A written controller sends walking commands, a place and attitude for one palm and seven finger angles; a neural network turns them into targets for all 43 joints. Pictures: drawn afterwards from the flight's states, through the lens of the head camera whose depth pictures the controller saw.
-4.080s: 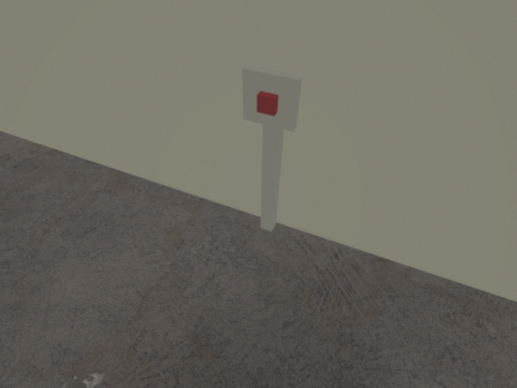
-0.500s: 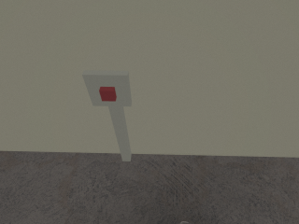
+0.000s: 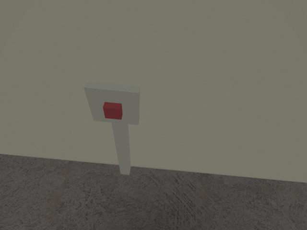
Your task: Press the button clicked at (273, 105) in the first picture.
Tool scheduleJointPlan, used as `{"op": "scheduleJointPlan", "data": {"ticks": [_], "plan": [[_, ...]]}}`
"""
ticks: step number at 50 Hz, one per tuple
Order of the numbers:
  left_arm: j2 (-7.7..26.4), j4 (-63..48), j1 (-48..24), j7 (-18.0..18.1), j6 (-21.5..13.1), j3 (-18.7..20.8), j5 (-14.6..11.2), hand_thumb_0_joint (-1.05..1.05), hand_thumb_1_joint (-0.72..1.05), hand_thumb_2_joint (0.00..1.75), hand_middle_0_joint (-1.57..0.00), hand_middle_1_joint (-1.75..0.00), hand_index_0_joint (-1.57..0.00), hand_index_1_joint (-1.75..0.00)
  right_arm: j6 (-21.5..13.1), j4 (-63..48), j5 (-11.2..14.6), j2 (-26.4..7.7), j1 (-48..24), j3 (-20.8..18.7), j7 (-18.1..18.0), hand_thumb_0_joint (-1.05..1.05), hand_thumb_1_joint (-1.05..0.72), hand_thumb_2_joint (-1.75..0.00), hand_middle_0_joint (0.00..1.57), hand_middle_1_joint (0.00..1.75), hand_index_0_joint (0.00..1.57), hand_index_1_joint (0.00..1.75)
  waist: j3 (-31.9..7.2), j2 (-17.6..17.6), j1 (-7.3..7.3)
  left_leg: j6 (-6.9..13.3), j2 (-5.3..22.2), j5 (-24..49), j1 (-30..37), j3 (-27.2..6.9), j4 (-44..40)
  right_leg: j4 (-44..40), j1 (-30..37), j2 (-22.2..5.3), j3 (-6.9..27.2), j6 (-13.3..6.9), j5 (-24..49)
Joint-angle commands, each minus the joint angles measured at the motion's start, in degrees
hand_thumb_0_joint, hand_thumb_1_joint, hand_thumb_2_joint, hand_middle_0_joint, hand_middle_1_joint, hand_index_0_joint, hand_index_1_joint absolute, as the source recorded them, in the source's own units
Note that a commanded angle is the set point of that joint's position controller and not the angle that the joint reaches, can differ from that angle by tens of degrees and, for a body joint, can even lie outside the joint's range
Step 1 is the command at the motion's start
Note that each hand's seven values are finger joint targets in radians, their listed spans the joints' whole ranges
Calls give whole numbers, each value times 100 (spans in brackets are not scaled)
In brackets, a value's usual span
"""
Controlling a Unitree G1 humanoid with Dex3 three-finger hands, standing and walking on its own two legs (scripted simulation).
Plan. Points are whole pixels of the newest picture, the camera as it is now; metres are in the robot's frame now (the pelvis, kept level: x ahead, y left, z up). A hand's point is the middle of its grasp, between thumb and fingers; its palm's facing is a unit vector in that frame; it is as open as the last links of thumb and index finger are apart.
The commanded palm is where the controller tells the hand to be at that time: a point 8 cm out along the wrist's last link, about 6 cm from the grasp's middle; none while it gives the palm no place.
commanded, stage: come to a stop and stand still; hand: left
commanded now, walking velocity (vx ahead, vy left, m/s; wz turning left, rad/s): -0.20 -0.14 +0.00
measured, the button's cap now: (113, 110) +0.49 +0.19 -0.05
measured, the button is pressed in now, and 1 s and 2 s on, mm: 0 0 0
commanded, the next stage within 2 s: look again from close up in 1.08 s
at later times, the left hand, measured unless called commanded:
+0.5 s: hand out of the picture -0.04 +0.13 -0.17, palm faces +0.06 -0.98 -0.21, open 7.3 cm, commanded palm none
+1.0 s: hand out of the picture -0.15 +0.10 -0.17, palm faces +0.08 -0.98 -0.16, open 7.3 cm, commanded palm none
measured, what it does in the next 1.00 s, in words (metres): walks backwards: right foot, then left foot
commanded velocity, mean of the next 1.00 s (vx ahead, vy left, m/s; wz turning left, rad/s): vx -0.01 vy -0.01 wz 0.00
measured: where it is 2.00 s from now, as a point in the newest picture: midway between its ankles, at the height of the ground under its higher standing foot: outside the picture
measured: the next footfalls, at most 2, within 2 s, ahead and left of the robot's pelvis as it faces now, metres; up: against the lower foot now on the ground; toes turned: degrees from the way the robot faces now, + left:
right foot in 0.26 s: +0.03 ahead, -0.13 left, +0.00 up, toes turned -5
left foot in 0.54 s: -0.06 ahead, +0.07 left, +0.00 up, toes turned +3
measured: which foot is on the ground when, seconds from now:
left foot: down 0.00-0.26, up 0.28-0.52, down 0.54-1.00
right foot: up 0.00-0.24, down 0.26-1.00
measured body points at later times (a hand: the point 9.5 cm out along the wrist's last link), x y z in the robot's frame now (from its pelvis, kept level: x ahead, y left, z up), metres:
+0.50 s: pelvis -0.07 -0.05 +0.00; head -0.08 -0.06 +0.45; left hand -0.04 +0.18 -0.15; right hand -0.06 -0.29 -0.16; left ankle -0.09 +0.07 -0.71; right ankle -0.05 -0.16 -0.73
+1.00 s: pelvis -0.10 -0.05 +0.01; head -0.11 -0.06 +0.46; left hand -0.16 +0.15 -0.15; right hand -0.12 -0.25 -0.16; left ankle -0.10 +0.06 -0.73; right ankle -0.05 -0.16 -0.73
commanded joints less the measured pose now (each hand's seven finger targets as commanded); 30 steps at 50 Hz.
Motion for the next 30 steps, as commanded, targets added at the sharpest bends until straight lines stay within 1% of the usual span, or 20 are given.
{"op": "scheduleJointPlan", "data": {"ticks": [1, 3, 6, 9, 11, 12, 13, 14, 15, 16, 19, 21, 23, 24, 25, 26, 27, 28, 29, 30], "plan": [[416, -317, 352, 12, -9, 145, 18, 0, 90, 90, -20, -30, -20, -30, 78, -210, -66, -1143, 497, -283, -82, 0, -90, -90, 20, 30, 20, 30, -676, 1029, -253, 1025, 1768, 4960, 1431, -1260, -748, 1232, -929, 11, 361, 27, -229], [380, -417, 292, -20, 39, 181, 20, 0, 90, 90, -20, -30, -20, -30, 91, -269, -65, -1191, 428, -334, -83, 0, -90, -90, 20, 30, 20, 30, -974, 949, -269, 971, 1671, 4453, 1579, -1179, -781, 1250, -920, 56, 378, 87, -8], [374, -537, 250, -50, 80, 190, 26, 0, 90, 90, -20, -30, -20, -30, 106, -351, -69, -1172, 253, -367, -50, 0, -90, -90, 20, 30, 20, 30, -1051, 1106, -263, 904, 1606, 3500, 1327, -1139, -898, 699, -610, 28, 317, 78, 94], [253, -535, 439, -59, 45, 153, 19, 0, 90, 90, -20, -30, -20, -30, 140, -419, -89, -1176, 17, -397, 36, 0, -90, -90, 20, 30, 20, 30, -926, 1362, -160, 747, 1505, 1870, 678, -1181, -1095, -548, 134, -27, 113, -20, 479], [309, -400, 791, -52, -23, 138, 56, 0, 90, 90, -20, -30, -20, -30, 185, -409, -43, -1099, -40, -388, 104, 0, -90, -90, 20, 30, 20, 30, -841, 968, 9, 419, 1125, 493, 26, -963, -854, -1864, 949, 24, -71, -28, 1545], [516, -419, 855, -29, -68, 154, 113, 0, 90, 90, -20, -30, -20, -30, 212, -432, 7, -835, 72, -361, 134, 0, -90, -90, 20, 30, 20, 30, -650, 222, 9, 115, 654, -473, -427, -682, -361, -2687, 1117, -320, 381, -112, 1707], [941, -525, 563, -13, -137, 169, 165, 0, 90, 90, -20, -30, -20, -30, 256, -549, 41, -400, 103, -277, 164, 0, -90, -90, 20, 30, 20, 30, -256, -1223, -136, -284, -26, -1322, -848, -254, 423, -3405, 501, -1416, 1857, -512, 1345], [1093, -683, 191, -14, -128, 151, 121, 0, 90, 90, -20, -30, -20, -30, 311, -643, 11, -509, -219, -268, 196, 0, -90, -90, 20, 30, 20, 30, 8, -1268, -16, -261, -85, -1715, -567, -520, 1219, -3759, -458, -1853, 2091, -926, 988], [1089, -792, -127, -21, -120, 114, 128, 0, 90, 90, -20, -30, -20, -30, 335, -593, -3, -533, -111, -285, 245, 0, -90, -90, 20, 30, 20, 30, -25, -782, -147, -229, -100, -1566, -305, -703, 1779, -3812, -859, -1717, 1754, -1058, 336], [928, -784, -344, 11, -156, 129, 118, 0, 90, 90, -20, -30, -20, -30, 377, -515, -19, -518, -38, -283, 237, 0, -90, -90, 20, 30, 20, 30, 100, -1240, -236, -191, -60, -1376, -391, -794, 1903, -3788, -961, -1406, 1680, -904, 311], [662, -719, -396, -21, -200, 48, 73, 0, 90, 90, -20, -30, -20, -30, 313, -161, -13, -539, 433, -248, 231, 0, -90, -90, 20, 30, 20, 30, 306, -784, -348, -198, -55, -834, -274, -633, 2121, -3543, -764, -996, 1026, -817, 960], [693, -647, -195, -15, -219, 65, 70, 0, 90, 90, -20, -30, -20, -30, 258, -67, 3, -486, 530, -203, 222, 0, -90, -90, 20, 30, 20, 30, 133, -529, -240, -236, -47, -931, -193, -537, 1574, -3431, -281, -997, 932, -864, 1180], [693, -523, 77, -8, -216, 77, 58, 0, 90, 90, -20, -30, -20, -30, 209, -47, -7, -388, 535, -136, 179, 0, -90, -90, 20, 30, 20, 30, 73, -450, -113, -242, -9, -1000, -34, -501, 740, -3331, 13, -1038, 1067, -915, 1202], [657, -444, 164, -6, -218, 69, 40, 0, 90, 90, -20, -30, -20, -30, 177, 16, -8, -341, 647, -98, 151, 0, -90, -90, 20, 30, 20, 30, -3, -383, -113, -236, -2, -874, 240, -523, 126, -3230, 74, -1015, 1114, -886, 1259], [627, -356, 152, -7, -220, 55, 6, 0, 90, 90, -20, -30, -20, -30, 133, 137, -2, -289, 867, -61, 127, 0, -90, -90, 20, 30, 20, 30, -120, -161, -189, -217, -4, -428, 670, -582, -561, -3075, 34, -928, 1064, -762, 1276], [513, -301, 215, -23, -226, 23, -34, 0, 90, 90, -20, -30, -20, -30, 77, 227, 10, -356, 1023, -32, 109, 0, -90, -90, 20, 30, 20, 30, -173, 185, -175, -141, 133, 106, 1001, -902, -993, -2863, -82, -728, 900, -576, 1289], [357, -246, 312, -41, -228, -11, -77, 0, 90, 90, -20, -30, -20, -30, -6, 266, -15, -468, 1063, -7, 77, 0, -90, -90, 20, 30, 20, 30, -261, 769, -96, 13, 521, 512, 843, -1411, -1287, -2672, 79, -395, 697, -376, 1607], [282, -188, 365, -47, -239, -28, -80, 0, 90, 90, -20, -30, -20, -30, -42, 248, -30, -598, 913, 11, 54, 0, -90, -90, 20, 30, 20, 30, -284, 894, 28, 97, 750, 492, 478, -1532, -1424, -2626, 501, -266, 532, -269, 1951], [259, -92, 389, -57, -269, -35, -80, 0, 90, 90, -20, -30, -20, -30, -70, 290, -48, -632, 897, 29, 17, 0, -90, -90, 20, 30, 20, 30, -426, 744, 48, 87, 712, 516, 373, -1426, -1395, -2568, 846, -259, 467, -245, 2322], [287, 31, 309, -45, -242, -52, -54, 0, 90, 90, -20, -30, -20, -30, -108, 389, -25, -525, 851, 42, 24, 0, -90, -90, 20, 30, 20, 30, -456, 1262, 35, 61, 616, 681, 343, -1353, -1535, -2453, 1023, -308, 320, -220, 2455]]}}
